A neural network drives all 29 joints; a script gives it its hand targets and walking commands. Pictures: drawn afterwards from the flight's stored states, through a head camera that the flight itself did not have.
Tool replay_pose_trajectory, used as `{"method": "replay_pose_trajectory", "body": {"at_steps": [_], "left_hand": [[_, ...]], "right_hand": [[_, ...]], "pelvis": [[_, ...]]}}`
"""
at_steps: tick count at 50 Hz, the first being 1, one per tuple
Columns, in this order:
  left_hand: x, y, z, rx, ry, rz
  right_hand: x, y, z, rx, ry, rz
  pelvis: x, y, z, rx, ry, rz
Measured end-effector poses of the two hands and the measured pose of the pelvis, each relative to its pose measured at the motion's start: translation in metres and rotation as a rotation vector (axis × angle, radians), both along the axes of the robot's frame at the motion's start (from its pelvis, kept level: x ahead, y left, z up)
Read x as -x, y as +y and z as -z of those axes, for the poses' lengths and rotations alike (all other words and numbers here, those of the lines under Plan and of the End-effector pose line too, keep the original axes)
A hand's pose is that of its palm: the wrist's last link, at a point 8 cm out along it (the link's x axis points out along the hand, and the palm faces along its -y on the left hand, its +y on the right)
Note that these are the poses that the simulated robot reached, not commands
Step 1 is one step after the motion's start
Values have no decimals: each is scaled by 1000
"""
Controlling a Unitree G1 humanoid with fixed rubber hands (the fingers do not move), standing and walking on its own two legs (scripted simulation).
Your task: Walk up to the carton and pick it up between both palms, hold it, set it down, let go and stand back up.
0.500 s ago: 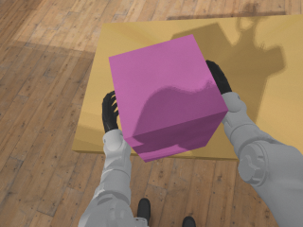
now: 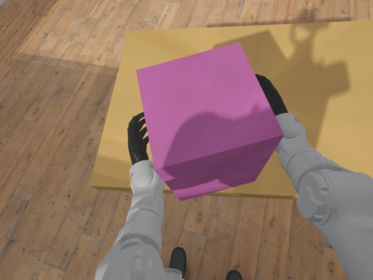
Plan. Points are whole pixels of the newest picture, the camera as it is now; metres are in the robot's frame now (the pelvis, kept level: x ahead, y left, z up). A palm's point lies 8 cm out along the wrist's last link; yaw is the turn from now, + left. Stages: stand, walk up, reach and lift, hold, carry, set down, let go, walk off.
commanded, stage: reach and lift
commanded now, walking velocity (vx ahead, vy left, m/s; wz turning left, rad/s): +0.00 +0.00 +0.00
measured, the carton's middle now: (205, 134) +0.43 +0.06 -0.04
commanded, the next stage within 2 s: none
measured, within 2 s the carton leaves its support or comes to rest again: leaves its support in 0.68 s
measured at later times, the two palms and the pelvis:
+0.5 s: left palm (139, 158) +0.35 +0.19 -0.02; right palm (275, 115) +0.47 -0.09 +0.01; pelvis -0.02 +0.01 -0.01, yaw +0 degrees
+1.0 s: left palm (128, 168) +0.32 +0.21 +0.00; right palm (266, 106) +0.46 -0.06 +0.05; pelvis -0.03 +0.00 +0.00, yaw +2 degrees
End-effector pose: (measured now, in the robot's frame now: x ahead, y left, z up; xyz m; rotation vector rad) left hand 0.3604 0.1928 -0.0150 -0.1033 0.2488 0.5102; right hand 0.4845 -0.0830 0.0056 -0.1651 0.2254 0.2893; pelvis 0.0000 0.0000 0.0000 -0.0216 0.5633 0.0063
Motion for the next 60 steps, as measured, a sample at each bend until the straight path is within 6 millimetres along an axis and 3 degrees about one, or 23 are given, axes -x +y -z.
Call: {"method": "replay_pose_trajectory", "body": {"at_steps": [24,32,49,60], "left_hand": [[9,-1,1,26,-25,21],[15,2,0,34,15,4],[39,12,-11,92,76,-30],[39,14,-54,50,19,50]], "right_hand": [[17,-4,-3,41,-49,24],[16,3,-9,49,-41,-2],[25,25,-44,38,32,-24],[49,15,-85,-14,-22,62]], "pelvis": [[17,6,8,14,35,-3],[25,9,9,13,32,-6],[25,5,4,16,-57,-37],[35,6,-2,5,-186,-52]]}}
